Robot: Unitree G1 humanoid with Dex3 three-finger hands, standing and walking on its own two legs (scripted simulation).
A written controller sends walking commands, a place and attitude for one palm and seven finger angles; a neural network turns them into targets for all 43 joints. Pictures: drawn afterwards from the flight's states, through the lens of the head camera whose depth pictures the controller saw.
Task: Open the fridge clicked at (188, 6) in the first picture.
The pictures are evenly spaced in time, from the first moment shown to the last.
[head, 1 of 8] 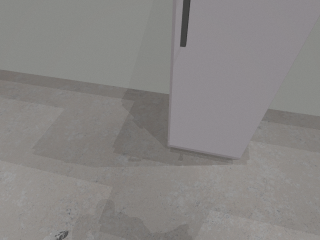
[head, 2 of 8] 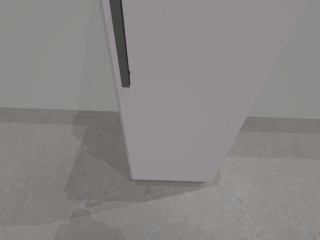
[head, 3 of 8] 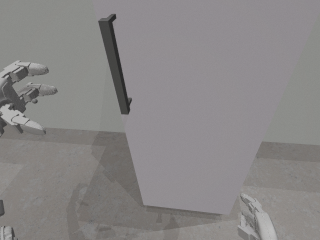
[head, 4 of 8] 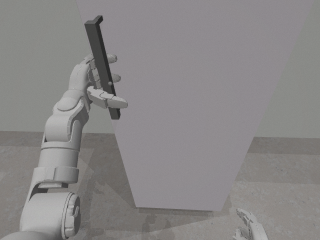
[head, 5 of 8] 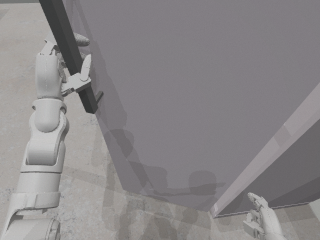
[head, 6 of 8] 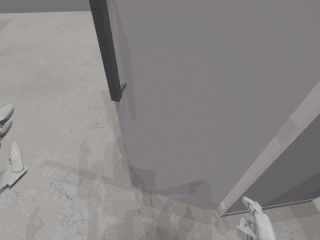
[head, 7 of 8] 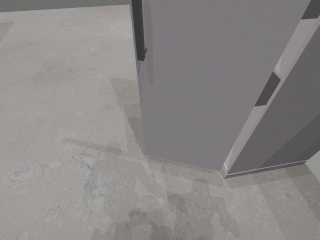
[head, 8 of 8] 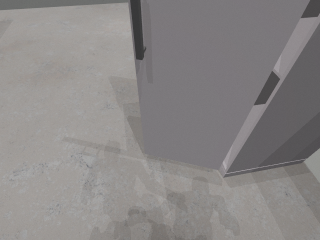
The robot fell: no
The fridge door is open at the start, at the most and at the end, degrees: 0 69 66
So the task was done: yes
